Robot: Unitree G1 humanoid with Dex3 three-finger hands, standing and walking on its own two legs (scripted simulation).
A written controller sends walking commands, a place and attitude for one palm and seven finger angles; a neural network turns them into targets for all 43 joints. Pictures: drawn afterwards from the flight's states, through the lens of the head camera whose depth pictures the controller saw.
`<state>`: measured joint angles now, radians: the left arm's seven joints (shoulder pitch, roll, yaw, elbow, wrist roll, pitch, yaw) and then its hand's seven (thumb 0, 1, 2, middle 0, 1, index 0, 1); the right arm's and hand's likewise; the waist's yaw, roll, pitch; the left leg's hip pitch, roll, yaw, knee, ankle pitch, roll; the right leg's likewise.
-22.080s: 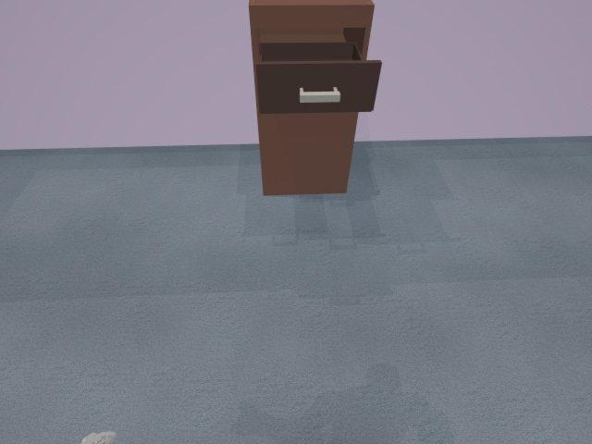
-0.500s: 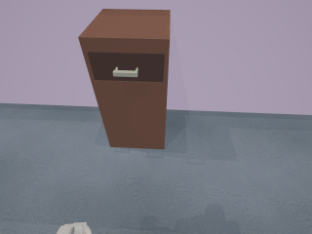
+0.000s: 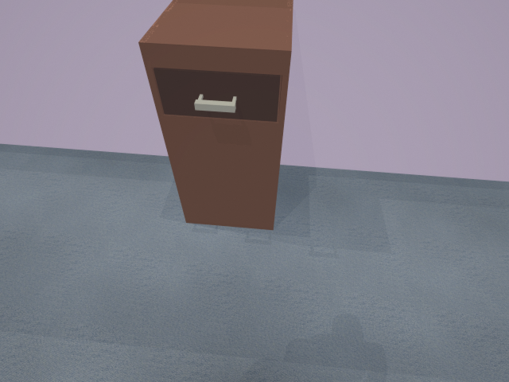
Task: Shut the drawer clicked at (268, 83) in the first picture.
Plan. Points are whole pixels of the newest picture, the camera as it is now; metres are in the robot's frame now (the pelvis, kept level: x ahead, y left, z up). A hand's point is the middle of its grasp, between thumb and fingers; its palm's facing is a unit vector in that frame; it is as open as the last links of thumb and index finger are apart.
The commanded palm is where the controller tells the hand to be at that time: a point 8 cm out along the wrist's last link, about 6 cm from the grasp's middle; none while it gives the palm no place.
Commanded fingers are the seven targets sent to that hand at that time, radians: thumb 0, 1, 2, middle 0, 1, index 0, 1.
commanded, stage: let the arm hang, fingers relaxed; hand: left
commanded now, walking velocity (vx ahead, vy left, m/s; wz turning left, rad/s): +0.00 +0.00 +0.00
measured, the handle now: (216, 102) +0.88 +0.17 -0.06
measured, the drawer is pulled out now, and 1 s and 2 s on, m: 0.00 0.00 0.00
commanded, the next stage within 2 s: look to check the result in 0.38 s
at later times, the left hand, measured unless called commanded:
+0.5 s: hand out of the picture +0.00 +0.17 -0.17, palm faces +0.05 -0.98 -0.20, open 7.4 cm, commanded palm none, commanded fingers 0.00 0.90 0.90 -0.20 -0.30 -0.20 -0.30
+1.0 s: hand out of the picture +0.03 +0.16 -0.17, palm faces +0.03 -0.98 -0.21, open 7.4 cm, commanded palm none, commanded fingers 0.00 0.90 0.90 -0.20 -0.30 -0.20 -0.30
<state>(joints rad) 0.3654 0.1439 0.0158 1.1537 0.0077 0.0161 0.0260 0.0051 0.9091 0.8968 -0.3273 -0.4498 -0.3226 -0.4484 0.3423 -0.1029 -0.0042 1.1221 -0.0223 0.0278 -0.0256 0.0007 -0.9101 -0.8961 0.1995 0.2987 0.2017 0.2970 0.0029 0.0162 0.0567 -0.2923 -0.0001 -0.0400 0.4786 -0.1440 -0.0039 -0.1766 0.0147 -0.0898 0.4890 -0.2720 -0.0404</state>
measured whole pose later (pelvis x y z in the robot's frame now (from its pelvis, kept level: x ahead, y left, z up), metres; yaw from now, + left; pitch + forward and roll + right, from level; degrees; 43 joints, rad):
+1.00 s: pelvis +0.03 -0.01 +0.00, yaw -1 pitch -2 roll +0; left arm 0.25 0.15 0.02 1.14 0.01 0.00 0.03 0.00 0.91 0.90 -0.20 -0.30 -0.20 -0.30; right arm 0.23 -0.16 -0.01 1.13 -0.02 0.01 -0.03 0.00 -0.91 -0.90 0.20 0.30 0.20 0.30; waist 0.00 0.02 0.08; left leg -0.23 0.01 -0.03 0.43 -0.16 -0.02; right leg -0.11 0.03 -0.08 0.43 -0.28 -0.05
